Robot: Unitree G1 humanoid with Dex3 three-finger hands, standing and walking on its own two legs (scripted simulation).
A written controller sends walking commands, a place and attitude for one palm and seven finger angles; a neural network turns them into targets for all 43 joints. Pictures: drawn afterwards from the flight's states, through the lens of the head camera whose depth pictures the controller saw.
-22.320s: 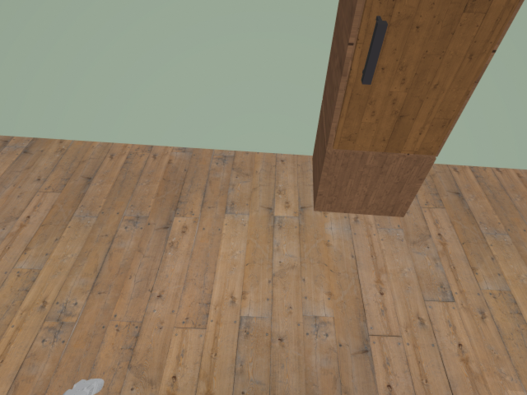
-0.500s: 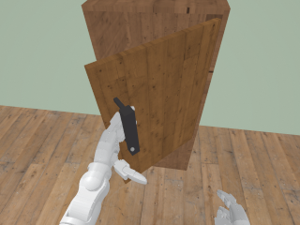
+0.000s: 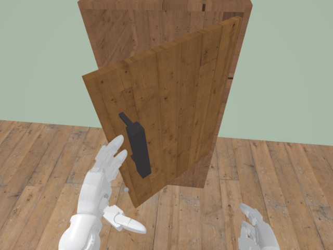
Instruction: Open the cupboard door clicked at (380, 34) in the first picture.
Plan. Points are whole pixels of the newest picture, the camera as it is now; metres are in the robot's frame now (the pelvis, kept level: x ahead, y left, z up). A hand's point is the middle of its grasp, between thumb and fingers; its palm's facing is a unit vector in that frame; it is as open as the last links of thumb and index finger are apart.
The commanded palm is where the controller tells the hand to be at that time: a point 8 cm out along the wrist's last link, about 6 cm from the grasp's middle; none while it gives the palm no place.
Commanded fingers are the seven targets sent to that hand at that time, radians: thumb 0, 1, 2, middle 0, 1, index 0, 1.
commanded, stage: slide the hand sideways off the handle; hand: left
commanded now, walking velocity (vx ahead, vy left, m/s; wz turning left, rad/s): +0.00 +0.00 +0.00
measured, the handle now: (134, 146) +0.33 +0.10 +0.09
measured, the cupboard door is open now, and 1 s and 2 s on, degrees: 45 45 45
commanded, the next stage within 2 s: draw the hand back to the body in 0.50 s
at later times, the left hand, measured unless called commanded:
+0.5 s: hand (100, 210) +0.18 +0.14 +0.08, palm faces -0.04 -1.00 -0.05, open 16.3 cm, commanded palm +0.16 +0.19 +0.09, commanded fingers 0.00 -0.50 0.30 -0.15 -0.30 -0.15 -0.30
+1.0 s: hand (76, 204) +0.18 +0.18 +0.12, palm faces -0.02 -1.00 -0.08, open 16.3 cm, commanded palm +0.15 +0.24 +0.13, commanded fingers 0.00 -0.47 0.31 -0.15 -0.30 -0.15 -0.30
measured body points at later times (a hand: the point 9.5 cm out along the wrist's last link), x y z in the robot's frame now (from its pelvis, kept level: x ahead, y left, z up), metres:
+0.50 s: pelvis +0.00 -0.01 -0.01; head +0.02 -0.02 +0.44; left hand +0.18 +0.20 +0.09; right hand +0.19 -0.23 -0.08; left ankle -0.02 +0.10 -0.70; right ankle +0.02 -0.09 -0.70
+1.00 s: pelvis +0.00 +0.01 +0.00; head +0.00 -0.01 +0.45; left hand +0.18 +0.23 +0.12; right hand +0.19 -0.21 -0.06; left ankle -0.02 +0.10 -0.70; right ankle +0.02 -0.09 -0.70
